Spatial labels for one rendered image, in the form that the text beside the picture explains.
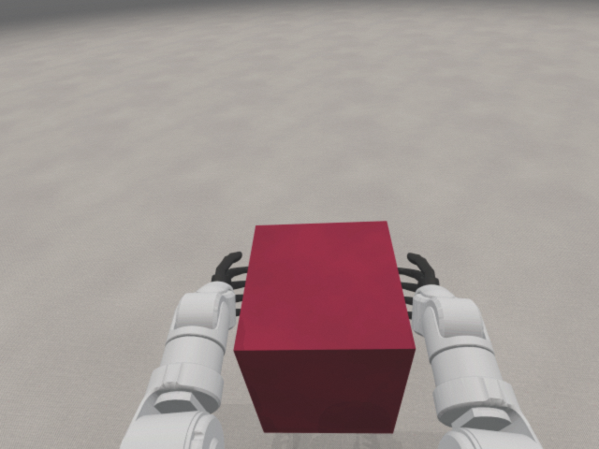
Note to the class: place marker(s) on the right robot forearm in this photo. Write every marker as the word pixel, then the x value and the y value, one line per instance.
pixel 470 391

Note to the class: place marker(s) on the robot right hand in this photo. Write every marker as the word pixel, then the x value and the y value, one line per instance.
pixel 424 277

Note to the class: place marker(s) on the right robot upper arm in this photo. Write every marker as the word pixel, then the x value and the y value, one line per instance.
pixel 472 438

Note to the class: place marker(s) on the left robot forearm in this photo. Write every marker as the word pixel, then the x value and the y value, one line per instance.
pixel 189 377

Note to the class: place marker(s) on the robot left hand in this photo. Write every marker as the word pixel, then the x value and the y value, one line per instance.
pixel 224 274

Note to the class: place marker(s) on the left robot upper arm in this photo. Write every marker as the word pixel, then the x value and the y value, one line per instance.
pixel 187 430

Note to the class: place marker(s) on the carton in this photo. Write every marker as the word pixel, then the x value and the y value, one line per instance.
pixel 324 341

